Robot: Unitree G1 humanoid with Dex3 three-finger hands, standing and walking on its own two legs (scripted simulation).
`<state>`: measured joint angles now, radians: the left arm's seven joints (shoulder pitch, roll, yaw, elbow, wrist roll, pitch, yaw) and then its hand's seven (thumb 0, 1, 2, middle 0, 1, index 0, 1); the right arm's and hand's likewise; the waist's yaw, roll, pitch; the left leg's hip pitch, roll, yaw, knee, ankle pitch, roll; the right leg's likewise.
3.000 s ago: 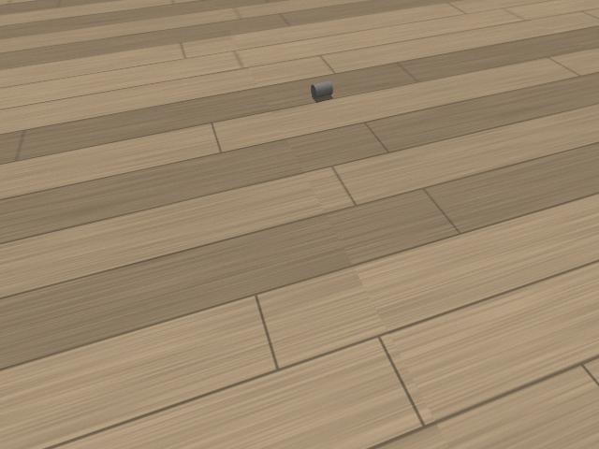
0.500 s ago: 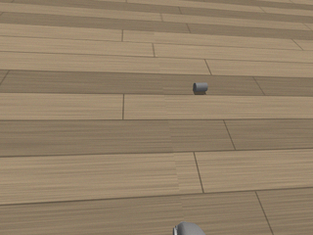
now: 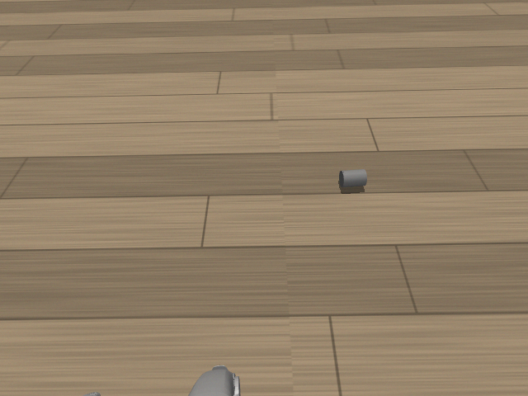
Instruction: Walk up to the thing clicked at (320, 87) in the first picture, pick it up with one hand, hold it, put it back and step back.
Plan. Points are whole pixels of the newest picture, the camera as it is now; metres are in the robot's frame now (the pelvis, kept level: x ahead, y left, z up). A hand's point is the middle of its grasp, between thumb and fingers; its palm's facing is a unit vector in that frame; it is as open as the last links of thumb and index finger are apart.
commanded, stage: walk up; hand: left
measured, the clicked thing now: (352, 178) +1.23 -0.38 -0.73
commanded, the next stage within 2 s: none
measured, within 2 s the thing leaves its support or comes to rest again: neither
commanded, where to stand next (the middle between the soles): +0.88 -0.68 m, yaw +8 degrees
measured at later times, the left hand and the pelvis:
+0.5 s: hand (209, 291) +0.34 +0.15 -0.15, palm faces -0.05 -0.95 -0.32, open 7.4 cm; pelvis +0.23 -0.13 -0.02, yaw -1 degrees
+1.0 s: hand (280, 256) +0.44 +0.00 -0.18, palm faces -0.01 -0.96 -0.29, open 7.4 cm; pelvis +0.40 -0.27 -0.02, yaw +2 degrees
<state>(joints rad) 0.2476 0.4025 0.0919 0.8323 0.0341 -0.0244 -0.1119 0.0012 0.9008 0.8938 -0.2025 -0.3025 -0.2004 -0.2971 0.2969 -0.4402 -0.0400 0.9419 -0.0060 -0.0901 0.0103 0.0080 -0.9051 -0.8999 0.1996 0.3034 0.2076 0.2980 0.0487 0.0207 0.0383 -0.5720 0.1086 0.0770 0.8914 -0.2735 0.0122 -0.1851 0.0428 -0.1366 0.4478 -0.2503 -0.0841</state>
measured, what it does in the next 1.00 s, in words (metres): walks ahead: left foot, then right foot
